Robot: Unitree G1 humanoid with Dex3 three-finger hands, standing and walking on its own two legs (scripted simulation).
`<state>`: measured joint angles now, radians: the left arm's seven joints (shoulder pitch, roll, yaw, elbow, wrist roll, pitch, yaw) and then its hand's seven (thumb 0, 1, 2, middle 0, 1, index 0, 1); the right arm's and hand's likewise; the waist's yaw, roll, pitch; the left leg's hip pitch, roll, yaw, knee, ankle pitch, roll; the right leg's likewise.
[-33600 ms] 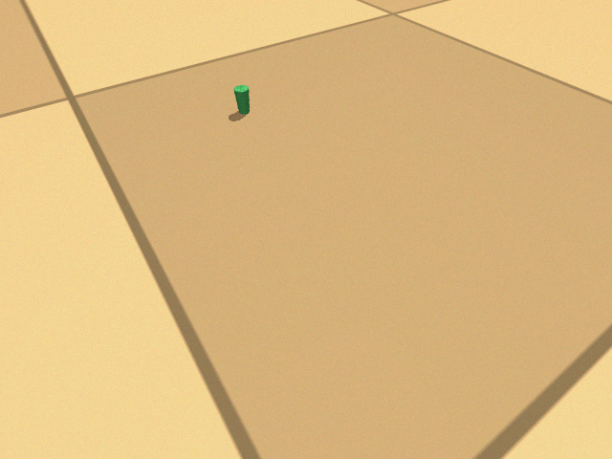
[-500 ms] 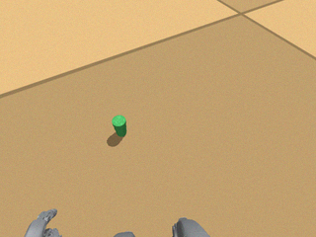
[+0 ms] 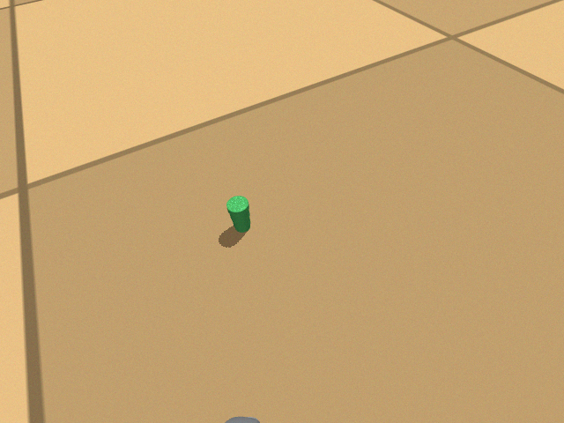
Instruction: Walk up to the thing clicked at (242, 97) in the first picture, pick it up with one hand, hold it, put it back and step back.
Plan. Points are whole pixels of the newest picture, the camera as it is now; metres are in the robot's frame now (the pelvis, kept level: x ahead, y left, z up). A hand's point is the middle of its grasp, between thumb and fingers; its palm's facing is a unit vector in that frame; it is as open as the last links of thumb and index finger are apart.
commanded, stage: step back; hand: left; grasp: from the side
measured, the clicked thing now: (240, 215) +1.01 +0.24 -0.68
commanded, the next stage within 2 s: stand in 0.94 s
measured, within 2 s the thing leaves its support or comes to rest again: neither
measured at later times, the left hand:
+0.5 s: hand out of the picture +0.03 +0.28 -0.14, palm faces +0.04 -0.93 -0.37, open 7.4 cm
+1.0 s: hand out of the picture +0.14 +0.30 -0.13, palm faces +0.00 -0.93 -0.37, open 7.4 cm
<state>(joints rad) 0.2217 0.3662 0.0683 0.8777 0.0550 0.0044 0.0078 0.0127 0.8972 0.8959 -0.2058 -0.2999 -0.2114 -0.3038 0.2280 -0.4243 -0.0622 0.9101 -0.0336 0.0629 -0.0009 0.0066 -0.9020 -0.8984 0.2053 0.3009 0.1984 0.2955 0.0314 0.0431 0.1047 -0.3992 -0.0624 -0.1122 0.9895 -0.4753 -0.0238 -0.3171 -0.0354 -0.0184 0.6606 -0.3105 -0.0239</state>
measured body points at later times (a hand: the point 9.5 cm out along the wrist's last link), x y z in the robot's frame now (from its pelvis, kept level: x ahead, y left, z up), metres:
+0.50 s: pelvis -0.01 +0.02 +0.01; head +0.00 +0.01 +0.45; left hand +0.03 +0.33 -0.11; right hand +0.07 -0.30 -0.12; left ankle +0.00 +0.15 -0.70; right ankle +0.01 -0.10 -0.72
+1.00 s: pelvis +0.03 +0.04 +0.01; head +0.04 +0.04 +0.46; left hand +0.14 +0.34 -0.11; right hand +0.14 -0.25 -0.11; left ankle +0.02 +0.16 -0.72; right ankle +0.02 -0.10 -0.72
